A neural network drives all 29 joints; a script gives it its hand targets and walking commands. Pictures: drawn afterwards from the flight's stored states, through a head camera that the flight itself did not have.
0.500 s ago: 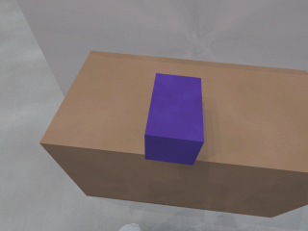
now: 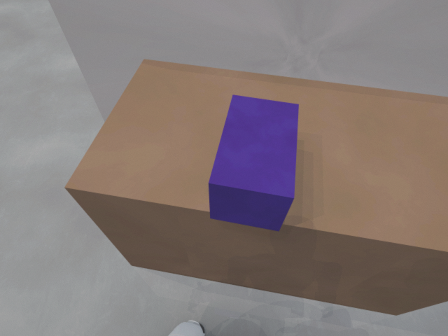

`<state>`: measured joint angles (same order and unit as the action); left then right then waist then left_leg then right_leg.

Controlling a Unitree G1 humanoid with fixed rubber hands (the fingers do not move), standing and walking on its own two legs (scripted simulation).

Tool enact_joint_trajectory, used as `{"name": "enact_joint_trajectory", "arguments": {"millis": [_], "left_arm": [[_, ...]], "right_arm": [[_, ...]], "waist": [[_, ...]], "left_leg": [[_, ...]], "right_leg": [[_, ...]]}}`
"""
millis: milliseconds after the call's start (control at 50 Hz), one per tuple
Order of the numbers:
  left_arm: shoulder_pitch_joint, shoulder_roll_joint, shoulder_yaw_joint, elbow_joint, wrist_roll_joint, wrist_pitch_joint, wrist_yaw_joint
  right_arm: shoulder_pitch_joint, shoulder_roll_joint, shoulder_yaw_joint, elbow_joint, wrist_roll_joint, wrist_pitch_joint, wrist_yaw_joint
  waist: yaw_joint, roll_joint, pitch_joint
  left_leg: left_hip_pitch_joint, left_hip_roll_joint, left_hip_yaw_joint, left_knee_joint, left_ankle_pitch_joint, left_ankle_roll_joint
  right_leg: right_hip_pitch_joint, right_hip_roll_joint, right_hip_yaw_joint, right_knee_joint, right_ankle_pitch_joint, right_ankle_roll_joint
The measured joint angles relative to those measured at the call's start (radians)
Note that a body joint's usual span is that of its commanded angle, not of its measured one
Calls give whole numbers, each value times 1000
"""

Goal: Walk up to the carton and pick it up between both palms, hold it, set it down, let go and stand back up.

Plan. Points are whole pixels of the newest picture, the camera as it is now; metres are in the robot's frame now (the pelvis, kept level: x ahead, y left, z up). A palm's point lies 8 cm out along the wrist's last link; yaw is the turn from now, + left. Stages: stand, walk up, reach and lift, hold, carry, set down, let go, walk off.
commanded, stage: walk up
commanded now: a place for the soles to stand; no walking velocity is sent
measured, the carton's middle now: (255, 160) +0.49 -0.05 -0.04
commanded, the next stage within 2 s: none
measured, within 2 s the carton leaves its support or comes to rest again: neither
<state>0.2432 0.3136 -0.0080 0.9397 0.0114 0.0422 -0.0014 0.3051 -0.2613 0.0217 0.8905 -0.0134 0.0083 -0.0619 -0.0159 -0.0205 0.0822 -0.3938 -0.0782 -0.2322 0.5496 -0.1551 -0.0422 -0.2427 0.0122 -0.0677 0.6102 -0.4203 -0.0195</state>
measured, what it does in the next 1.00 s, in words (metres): stands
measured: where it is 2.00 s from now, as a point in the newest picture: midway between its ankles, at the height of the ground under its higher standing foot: outside the picture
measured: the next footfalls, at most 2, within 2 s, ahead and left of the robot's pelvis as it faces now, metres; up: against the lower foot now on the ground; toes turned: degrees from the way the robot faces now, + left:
none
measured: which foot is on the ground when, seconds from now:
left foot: down 0.00-1.00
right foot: down 0.00-1.00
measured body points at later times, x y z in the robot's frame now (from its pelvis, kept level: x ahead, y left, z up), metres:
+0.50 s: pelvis +0.03 -0.03 +0.01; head +0.05 -0.03 +0.46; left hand +0.01 +0.20 -0.15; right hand +0.12 -0.28 -0.13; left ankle +0.06 +0.11 -0.73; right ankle -0.03 -0.10 -0.73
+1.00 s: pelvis +0.03 +0.00 +0.01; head +0.03 +0.01 +0.46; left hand +0.04 +0.25 -0.14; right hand +0.07 -0.25 -0.14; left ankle +0.06 +0.11 -0.73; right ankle -0.03 -0.10 -0.73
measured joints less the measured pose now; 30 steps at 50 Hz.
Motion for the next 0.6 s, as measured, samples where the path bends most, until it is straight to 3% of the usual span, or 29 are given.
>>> {"name": "enact_joint_trajectory", "arguments": {"millis": [40, 120, 180, 260, 600], "left_arm": [[27, -16, -2, 9, 1, -12, 1], [86, -38, -2, 39, -12, -4, 5], [94, -52, -5, 46, -17, -1, 7], [74, -73, -12, 55, -14, -18, 7], [99, -97, -14, 82, -4, -33, 25]], "right_arm": [[-6, -15, -7, 9, -1, 6, 7], [-4, -16, -7, 28, 2, 12, 18], [-7, -11, 1, 42, -2, 2, 20], [-57, 15, 16, 59, -5, -18, 23], [-154, 27, 28, 126, 2, -18, 16]], "waist": [[4, 35, 3], [4, 58, -46], [10, 67, -74], [28, 49, -58], [38, 26, -17]], "left_leg": [[4, 21, -18, 8, -6, -8], [36, 29, 25, 44, -122, 33], [82, 43, 72, 21, -84, 50], [116, 53, 85, -10, -62, 13], [135, 78, 160, -16, -86, 22]], "right_leg": [[31, 21, -24, -60, 120, -20], [91, 32, -48, -99, 81, -46], [129, 36, -70, -130, 77, -51], [147, 38, -69, -134, 72, -60], [165, 41, -33, -162, 78, -48]]}}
